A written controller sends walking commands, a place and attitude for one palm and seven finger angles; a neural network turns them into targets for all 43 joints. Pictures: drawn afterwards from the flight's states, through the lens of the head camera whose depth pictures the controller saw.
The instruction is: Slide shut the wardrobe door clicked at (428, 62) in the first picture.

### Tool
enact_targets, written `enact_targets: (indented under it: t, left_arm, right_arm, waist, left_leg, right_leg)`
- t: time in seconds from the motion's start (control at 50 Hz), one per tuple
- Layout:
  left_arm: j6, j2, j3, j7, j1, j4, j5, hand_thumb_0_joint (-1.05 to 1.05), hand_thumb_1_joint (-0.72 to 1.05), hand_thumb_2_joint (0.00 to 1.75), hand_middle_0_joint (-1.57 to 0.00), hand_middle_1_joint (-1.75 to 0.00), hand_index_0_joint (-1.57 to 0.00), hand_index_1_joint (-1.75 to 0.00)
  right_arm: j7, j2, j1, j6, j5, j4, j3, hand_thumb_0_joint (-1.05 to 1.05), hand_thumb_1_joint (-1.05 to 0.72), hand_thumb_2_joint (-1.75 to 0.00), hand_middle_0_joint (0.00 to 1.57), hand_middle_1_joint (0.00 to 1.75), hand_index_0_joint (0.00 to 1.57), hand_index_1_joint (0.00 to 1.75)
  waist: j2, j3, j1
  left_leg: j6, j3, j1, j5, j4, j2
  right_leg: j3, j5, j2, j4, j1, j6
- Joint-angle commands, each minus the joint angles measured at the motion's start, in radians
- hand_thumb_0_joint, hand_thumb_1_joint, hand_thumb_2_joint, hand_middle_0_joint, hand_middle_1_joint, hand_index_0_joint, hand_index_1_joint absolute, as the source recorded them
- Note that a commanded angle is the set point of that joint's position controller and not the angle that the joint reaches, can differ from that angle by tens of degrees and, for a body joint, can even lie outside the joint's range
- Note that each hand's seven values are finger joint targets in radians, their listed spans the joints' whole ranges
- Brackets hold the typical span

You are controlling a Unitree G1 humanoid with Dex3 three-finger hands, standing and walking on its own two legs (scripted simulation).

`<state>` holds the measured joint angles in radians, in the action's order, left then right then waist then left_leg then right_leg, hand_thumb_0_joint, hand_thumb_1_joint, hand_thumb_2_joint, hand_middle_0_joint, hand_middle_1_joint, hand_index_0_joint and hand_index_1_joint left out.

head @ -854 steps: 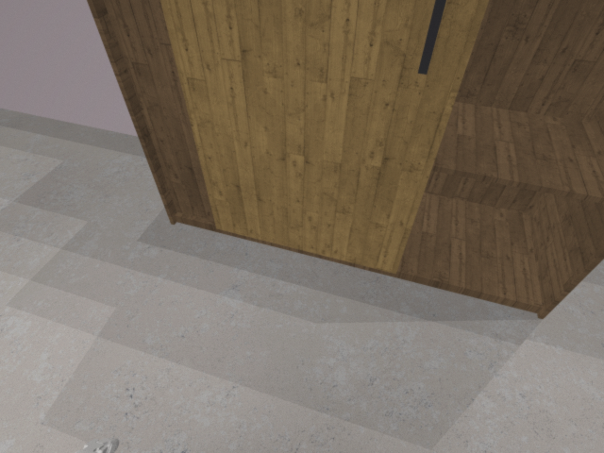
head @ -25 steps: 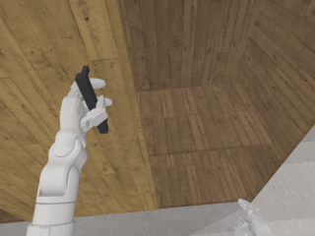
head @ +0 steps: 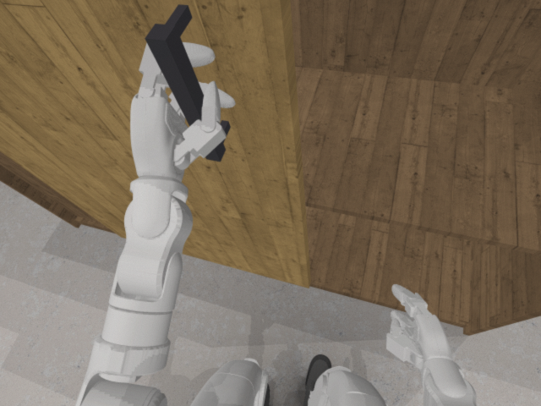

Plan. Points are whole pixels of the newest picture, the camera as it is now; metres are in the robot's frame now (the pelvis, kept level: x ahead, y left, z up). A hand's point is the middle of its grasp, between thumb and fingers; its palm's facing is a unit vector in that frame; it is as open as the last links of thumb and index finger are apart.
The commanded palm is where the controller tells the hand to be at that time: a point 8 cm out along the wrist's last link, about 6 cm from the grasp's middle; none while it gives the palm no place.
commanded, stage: step sideways, sliding the door along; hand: left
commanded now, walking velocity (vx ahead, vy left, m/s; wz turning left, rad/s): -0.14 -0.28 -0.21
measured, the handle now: (200, 94) +0.42 +0.13 +0.20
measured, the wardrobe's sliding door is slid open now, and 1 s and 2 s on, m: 0.51 0.17 0.00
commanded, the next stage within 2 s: none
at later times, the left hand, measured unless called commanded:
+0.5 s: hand (341, 150) +0.35 -0.03 +0.19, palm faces +0.09 -0.99 -0.09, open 6.5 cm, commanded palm +0.33 -0.05 +0.18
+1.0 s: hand out of the picture +0.31 -0.22 +0.19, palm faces -0.16 -0.98 -0.14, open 6.5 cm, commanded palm +0.31 -0.18 +0.19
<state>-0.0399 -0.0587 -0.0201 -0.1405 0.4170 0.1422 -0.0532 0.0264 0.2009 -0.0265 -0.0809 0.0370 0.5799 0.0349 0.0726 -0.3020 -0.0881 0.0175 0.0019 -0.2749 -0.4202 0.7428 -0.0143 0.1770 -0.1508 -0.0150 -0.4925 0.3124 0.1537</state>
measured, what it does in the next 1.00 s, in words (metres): steps to the right: left foot, then right foot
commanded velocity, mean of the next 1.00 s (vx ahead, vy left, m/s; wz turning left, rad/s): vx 0.04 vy -0.31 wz -0.17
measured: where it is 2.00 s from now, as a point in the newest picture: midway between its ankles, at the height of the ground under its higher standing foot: outside the picture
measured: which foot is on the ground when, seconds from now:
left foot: up 0.00-0.04, down 0.06-0.72, up 0.74-0.90, down 0.92-1.00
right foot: down 0.00-0.08, up 0.10-0.38, down 0.40-0.94, up 0.96-1.00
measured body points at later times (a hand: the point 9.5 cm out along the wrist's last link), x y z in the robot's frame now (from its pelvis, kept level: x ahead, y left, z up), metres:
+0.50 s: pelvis -0.03 -0.12 -0.01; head +0.05 -0.15 +0.43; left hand +0.34 +0.02 +0.19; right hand +0.19 -0.31 -0.13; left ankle +0.00 +0.10 -0.71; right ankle +0.01 -0.25 -0.73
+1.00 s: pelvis -0.08 -0.25 -0.01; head -0.03 -0.27 +0.44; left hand +0.32 -0.17 +0.20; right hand +0.08 -0.48 -0.12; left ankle -0.05 -0.10 -0.73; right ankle -0.04 -0.30 -0.70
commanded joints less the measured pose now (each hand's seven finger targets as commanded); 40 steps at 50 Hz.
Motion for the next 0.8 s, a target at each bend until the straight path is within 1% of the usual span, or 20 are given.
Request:
enact_targets:
  t: [0.0,0.02,0.06,0.14,0.28,0.34,0.38,0.4,0.42,0.44,0.5,0.54,0.56,0.62,0.66,0.68,0.7,0.72,0.74,0.78]
  left_arm:
    - [-0.218,0.019,0.311,0.077,0.439,0.444,0.013,0.0,0.9,0.9,-0.45,-1.4,-0.45,-1.4]
    - [-0.22,0.035,0.329,0.078,0.441,0.419,0.007,0.0,0.9,0.9,-0.45,-1.4,-0.45,-1.4]
    - [-0.211,0.072,0.348,0.088,0.468,0.388,-0.001,0.0,0.9,0.9,-0.45,-1.4,-0.45,-1.4]
    - [-0.177,0.088,0.339,0.099,0.496,0.334,0.038,0.0,0.9,0.9,-0.45,-1.4,-0.45,-1.4]
    - [-0.153,0.093,0.356,0.107,0.523,0.241,0.036,0.0,0.9,0.9,-0.45,-1.4,-0.45,-1.4]
    - [-0.171,0.068,0.334,0.107,0.518,0.234,0.034,0.0,0.9,0.9,-0.45,-1.4,-0.45,-1.4]
    - [-0.181,0.027,0.302,0.102,0.527,0.21,0.04,0.0,0.9,0.9,-0.45,-1.4,-0.45,-1.4]
    - [-0.174,-0.022,0.275,0.086,0.517,0.219,0.045,0.0,0.9,0.9,-0.45,-1.4,-0.45,-1.4]
    - [-0.167,-0.045,0.237,0.09,0.5,0.171,0.037,0.0,0.9,0.9,-0.45,-1.4,-0.45,-1.4]
    - [-0.165,-0.024,0.266,0.095,0.52,0.197,0.037,0.0,0.9,0.9,-0.45,-1.4,-0.45,-1.4]
    - [-0.174,0.045,0.329,0.075,0.569,0.285,0.009,0.0,0.9,0.9,-0.45,-1.4,-0.45,-1.4]
    - [-0.172,0.095,0.35,0.093,0.546,0.239,-0.015,0.0,0.9,0.9,-0.45,-1.4,-0.45,-1.4]
    - [-0.171,0.103,0.355,0.108,0.58,0.199,-0.009,0.0,0.9,0.9,-0.45,-1.4,-0.45,-1.4]
    - [-0.172,0.064,0.322,0.101,0.64,0.18,-0.004,0.0,0.9,0.9,-0.45,-1.4,-0.45,-1.4]
    - [-0.156,0.037,0.298,0.096,0.652,0.119,0.008,0.0,0.9,0.9,-0.45,-1.4,-0.45,-1.4]
    - [-0.147,0.005,0.277,0.091,0.662,0.083,0.02,0.0,0.9,0.9,-0.45,-1.4,-0.45,-1.4]
    - [-0.139,-0.067,0.225,0.079,0.64,0.063,0.018,0.0,0.9,0.9,-0.45,-1.4,-0.45,-1.4]
    - [-0.138,-0.051,0.218,0.073,0.62,0.055,0.016,0.0,0.9,0.9,-0.45,-1.4,-0.45,-1.4]
    - [-0.145,-0.002,0.256,0.071,0.648,0.121,0.003,0.0,0.9,0.9,-0.45,-1.4,-0.45,-1.4]
    - [-0.168,-0.004,0.246,0.061,0.645,0.105,0.007,0.0,0.9,0.9,-0.45,-1.4,-0.45,-1.4]
  right_arm:
    - [0.009,0.072,0.011,-0.026,0.018,-0.137,0.049,0.0,-0.9,-0.9,0.2,0.3,0.2,0.3]
    - [0.013,0.086,0.014,-0.021,0.021,-0.146,0.064,0.0,-0.9,-0.9,0.2,0.3,0.2,0.3]
    - [0.035,0.124,0.034,-0.004,-0.001,-0.174,0.082,0.0,-0.9,-0.9,0.2,0.3,0.2,0.3]
    - [0.052,0.122,0.05,0.028,-0.015,-0.164,0.081,0.0,-0.9,-0.9,0.2,0.3,0.2,0.3]
    - [0.034,0.115,0.036,0.046,-0.003,-0.183,0.055,0.0,-0.9,-0.9,0.2,0.3,0.2,0.3]
    - [0.027,0.111,0.038,0.036,0.011,-0.181,0.049,0.0,-0.9,-0.9,0.2,0.3,0.2,0.3]
    - [0.018,0.088,0.038,0.032,0.03,-0.175,0.041,0.0,-0.9,-0.9,0.2,0.3,0.2,0.3]
    - [0.005,0.077,0.021,0.039,0.04,-0.165,0.037,0.0,-0.9,-0.9,0.2,0.3,0.2,0.3]
    - [-0.009,0.068,0.056,0.041,0.029,-0.167,0.056,0.0,-0.9,-0.9,0.2,0.3,0.2,0.3]
    - [-0.018,0.05,0.061,0.04,0.022,-0.161,0.042,0.0,-0.9,-0.9,0.2,0.3,0.2,0.3]
    - [-0.028,0.055,0.073,0.032,0.004,-0.117,0.036,0.0,-0.9,-0.9,0.2,0.3,0.2,0.3]
    - [-0.006,0.129,0.065,0.052,-0.007,-0.151,0.076,0.0,-0.9,-0.9,0.2,0.3,0.2,0.3]
    - [0.016,0.136,0.041,0.06,-0.005,-0.16,0.08,0.0,-0.9,-0.9,0.2,0.3,0.2,0.3]
    - [0.035,0.112,0.072,0.062,0.016,-0.16,0.063,0.0,-0.9,-0.9,0.2,0.3,0.2,0.3]
    - [0.026,0.092,0.08,0.072,0.033,-0.165,0.053,0.0,-0.9,-0.9,0.2,0.3,0.2,0.3]
    - [0.013,0.065,0.077,0.077,0.037,-0.166,0.05,0.0,-0.9,-0.9,0.2,0.3,0.2,0.3]
    - [-0.002,0.059,0.082,0.077,0.034,-0.166,0.058,0.0,-0.9,-0.9,0.2,0.3,0.2,0.3]
    - [-0.006,0.059,0.062,0.069,0.018,-0.135,0.057,0.0,-0.9,-0.9,0.2,0.3,0.2,0.3]
    - [-0.01,0.047,0.068,0.056,0.011,-0.123,0.045,0.0,-0.9,-0.9,0.2,0.3,0.2,0.3]
    - [-0.014,0.044,0.056,0.065,-0.003,-0.103,0.042,0.0,-0.9,-0.9,0.2,0.3,0.2,0.3]
  waist:
    - [-0.211,0.745,0.126]
    - [-0.146,0.736,0.137]
    - [0.122,0.713,0.142]
    - [-0.01,0.595,0.129]
    - [0.243,0.541,0.142]
    - [0.212,0.558,0.143]
    - [0.065,0.601,0.135]
    - [-0.078,0.628,0.152]
    - [-0.406,0.634,0.132]
    - [-0.473,0.607,0.121]
    - [-0.175,0.632,0.152]
    - [0.084,0.694,0.143]
    - [0.101,0.679,0.138]
    - [0.218,0.593,0.125]
    - [0.043,0.598,0.11]
    - [-0.197,0.577,0.109]
    - [-0.439,0.536,0.099]
    - [-0.39,0.526,0.087]
    - [-0.275,0.541,0.101]
    - [-0.272,0.618,0.107]
  left_leg:
    - [0.011,-0.067,0.244,0.275,-0.285,0.1]
    - [0.048,-0.009,0.395,0.431,-0.333,0.206]
    - [0.24,0.328,0.527,1.021,-0.278,0.558]
    - [0.17,0.151,0.477,1.008,-0.203,0.482]
    - [0.074,-0.018,0.452,1.097,-0.143,0.387]
    - [0.038,-0.03,0.406,1.018,-0.066,0.366]
    - [0.036,-0.053,0.318,0.804,0.045,0.273]
    - [0.027,-0.057,0.198,0.62,0.083,0.212]
    - [-0.055,-0.047,0.042,0.205,0.141,0.131]
    - [-0.036,0.002,-0.019,-0.035,0.166,0.102]
    - [-0.014,-0.039,0.125,0.222,-0.208,0.147]
    - [0.111,0.193,0.395,0.807,-0.258,0.44]
    - [0.158,0.217,0.366,0.844,-0.256,0.5]
    - [0.107,0.058,0.227,0.776,-0.133,0.438]
    - [0.031,-0.012,0.116,0.49,0.003,0.309]
    - [-0.024,-0.086,0.023,0.204,0.111,0.158]
    - [-0.056,-0.056,-0.151,-0.132,0.285,0.04]
    - [-0.048,0.008,-0.151,-0.186,0.393,0.048]
    - [-0.051,0.033,-0.167,-0.155,0.378,0.053]
    - [-0.053,-0.027,-0.114,-0.114,0.194,0.053]
  right_leg:
    - [-0.266,0.632,0.21,-0.004,-0.354,-0.185]
    - [-0.259,0.534,0.186,-0.083,-0.202,-0.208]
    - [-0.277,-0.245,0.071,-0.476,0.119,-0.194]
    - [-0.261,-0.311,0.045,-0.674,0.253,-0.152]
    - [-0.099,-0.22,0.018,-0.276,0.091,-0.176]
    - [-0.089,-0.07,0.012,-0.067,-0.043,-0.172]
    - [-0.106,0.319,0.04,0.084,-0.204,-0.168]
    - [-0.177,0.627,0.132,0.054,-0.307,-0.13]
    - [-0.289,0.835,0.186,-0.025,-0.384,-0.064]
    - [-0.325,0.851,0.221,-0.041,-0.351,-0.044]
    - [-0.242,0.647,0.191,-0.16,-0.28,-0.083]
    - [-0.161,-0.023,0.05,-0.374,0.013,-0.165]
    - [-0.2,-0.329,0.037,-0.443,0.046,-0.155]
    - [-0.191,-0.234,0.042,-0.292,-0.067,-0.142]
    - [-0.186,0.025,0.061,-0.073,-0.218,-0.138]
    - [-0.298,0.208,0.124,0.045,-0.244,-0.11]
    - [-0.55,0.302,0.225,0.118,-0.278,-0.03]
    - [-0.609,0.282,0.255,0.12,-0.229,0.012]
    - [-0.563,0.382,0.239,0.062,-0.263,0.031]
    - [-0.438,0.6,0.201,-0.013,-0.348,0.032]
